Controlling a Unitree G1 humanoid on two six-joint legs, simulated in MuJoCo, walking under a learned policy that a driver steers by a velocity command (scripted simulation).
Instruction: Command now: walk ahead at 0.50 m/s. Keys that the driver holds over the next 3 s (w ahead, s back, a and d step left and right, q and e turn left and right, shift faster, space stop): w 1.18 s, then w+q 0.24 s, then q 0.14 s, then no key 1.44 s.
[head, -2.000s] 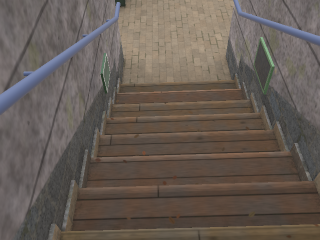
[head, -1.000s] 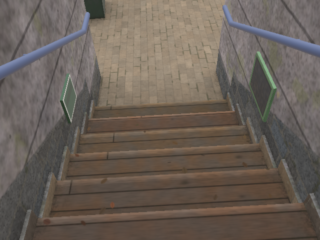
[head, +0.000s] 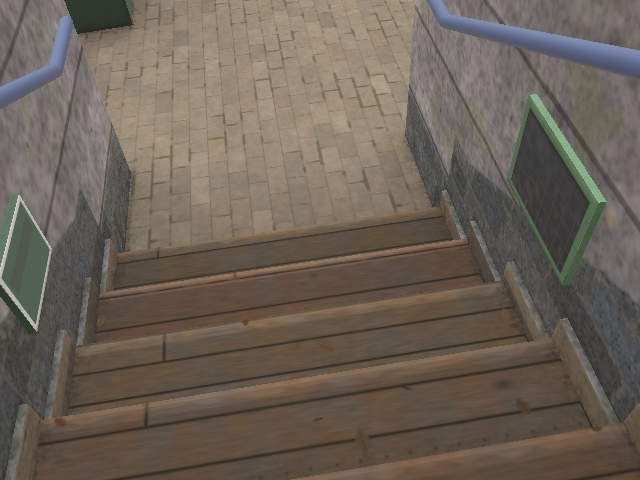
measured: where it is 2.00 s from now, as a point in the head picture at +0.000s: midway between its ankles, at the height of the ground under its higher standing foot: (306, 355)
